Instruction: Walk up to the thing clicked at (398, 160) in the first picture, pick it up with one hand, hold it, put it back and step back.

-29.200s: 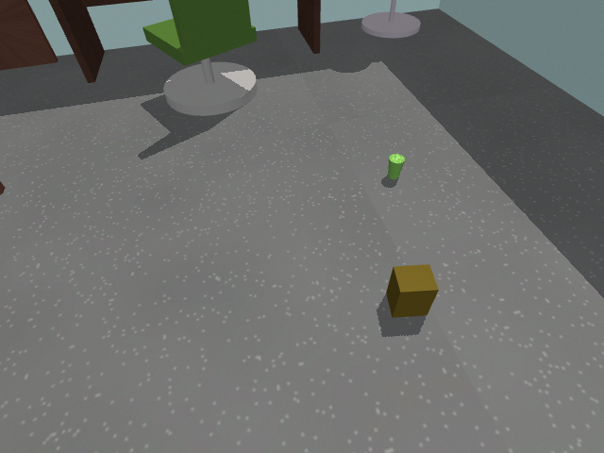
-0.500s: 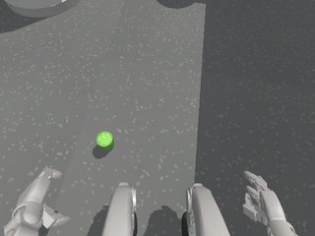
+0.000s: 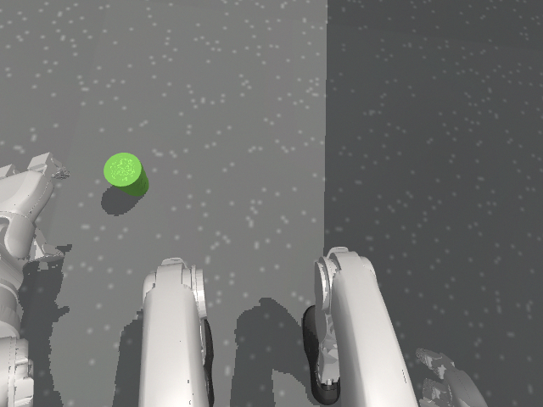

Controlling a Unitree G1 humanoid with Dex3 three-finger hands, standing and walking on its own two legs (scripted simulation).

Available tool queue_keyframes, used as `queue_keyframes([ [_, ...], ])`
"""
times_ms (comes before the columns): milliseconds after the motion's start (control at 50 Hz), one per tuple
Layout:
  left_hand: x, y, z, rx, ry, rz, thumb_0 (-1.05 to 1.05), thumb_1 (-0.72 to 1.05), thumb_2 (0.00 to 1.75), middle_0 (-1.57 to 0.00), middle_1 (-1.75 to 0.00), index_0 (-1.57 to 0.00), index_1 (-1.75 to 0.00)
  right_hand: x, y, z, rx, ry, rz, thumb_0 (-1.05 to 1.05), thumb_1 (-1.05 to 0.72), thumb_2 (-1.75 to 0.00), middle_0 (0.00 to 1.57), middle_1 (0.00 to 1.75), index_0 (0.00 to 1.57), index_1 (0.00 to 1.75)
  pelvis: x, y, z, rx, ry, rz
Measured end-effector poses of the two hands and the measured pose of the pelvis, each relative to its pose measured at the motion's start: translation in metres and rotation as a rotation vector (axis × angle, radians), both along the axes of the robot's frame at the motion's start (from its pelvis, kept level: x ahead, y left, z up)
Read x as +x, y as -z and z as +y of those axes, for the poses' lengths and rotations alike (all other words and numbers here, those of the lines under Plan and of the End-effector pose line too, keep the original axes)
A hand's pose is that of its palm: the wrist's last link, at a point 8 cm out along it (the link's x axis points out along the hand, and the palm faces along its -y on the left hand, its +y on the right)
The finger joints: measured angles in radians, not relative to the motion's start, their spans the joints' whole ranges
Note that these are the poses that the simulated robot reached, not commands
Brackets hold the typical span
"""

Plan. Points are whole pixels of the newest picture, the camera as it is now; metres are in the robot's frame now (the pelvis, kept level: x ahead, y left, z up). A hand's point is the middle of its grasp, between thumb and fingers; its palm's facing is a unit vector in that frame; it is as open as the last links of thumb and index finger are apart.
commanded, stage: rise first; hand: left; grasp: from above
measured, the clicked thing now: (130, 178) +0.54 +0.30 -0.36
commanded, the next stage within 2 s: none
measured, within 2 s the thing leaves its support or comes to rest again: neither
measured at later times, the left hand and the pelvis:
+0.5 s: hand (62, 196) +0.45 +0.35 -0.19, palm faces -0.45 -0.04 -0.89, open 14.0 cm; pelvis +0.00 +0.01 -0.06, yaw -2 degrees
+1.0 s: hand (73, 188) +0.47 +0.35 -0.22, palm faces -0.45 -0.04 -0.89, open 13.9 cm; pelvis +0.01 +0.01 -0.07, yaw -4 degrees
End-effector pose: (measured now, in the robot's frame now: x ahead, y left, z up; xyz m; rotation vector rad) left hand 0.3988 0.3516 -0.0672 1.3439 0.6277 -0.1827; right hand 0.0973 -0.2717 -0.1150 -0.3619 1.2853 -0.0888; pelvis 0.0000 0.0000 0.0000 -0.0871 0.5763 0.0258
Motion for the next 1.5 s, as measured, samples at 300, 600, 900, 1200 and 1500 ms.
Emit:
queue_keyframes([
  [300, 0.037, 0.048, 0.004, 0.094, 0.142, -0.044, -0.01, -0.52, 1.01, -0.07, -1.05, -0.08, -1.04, -0.036, 0.026, -0.004, -0.061, 0.005, 0.144, 0.00, -0.91, -0.90, 0.20, 0.30, 0.21, 0.30, -0.002, 0.044, 0.006, -0.030, 0.007, -0.007],
  [600, 0.064, 0.071, 0.002, 0.137, 0.191, -0.048, 0.00, -0.50, 0.98, -0.07, -1.06, -0.09, -1.03, -0.023, 0.042, 0.007, -0.051, -0.028, 0.166, 0.00, -0.91, -0.90, 0.20, 0.30, 0.21, 0.30, 0.005, 0.059, 0.010, -0.046, 0.014, 0.005],
  [900, 0.077, 0.090, 0.002, 0.133, 0.183, -0.051, 0.00, -0.50, 0.96, -0.07, -1.09, -0.10, -1.05, -0.036, 0.043, 0.006, -0.068, -0.025, 0.227, 0.00, -0.91, -0.90, 0.20, 0.30, 0.21, 0.30, 0.009, 0.067, 0.012, -0.058, 0.022, 0.015],
  [1200, 0.086, 0.096, -0.002, 0.127, 0.186, -0.053, 0.00, -0.52, 1.00, -0.09, -1.06, -0.10, -1.05, -0.046, 0.042, 0.008, -0.068, -0.019, 0.244, 0.00, -0.91, -0.90, 0.20, 0.30, 0.21, 0.30, 0.008, 0.071, 0.013, -0.067, 0.025, 0.012],
  [1500, 0.092, 0.104, -0.003, 0.134, 0.190, -0.051, 0.00, -0.54, 1.02, -0.10, -1.05, -0.09, -1.05, -0.049, 0.047, 0.013, -0.061, -0.021, 0.245, 0.00, -0.92, -0.90, 0.20, 0.30, 0.21, 0.30, 0.008, 0.076, 0.014, -0.072, 0.026, 0.008],
])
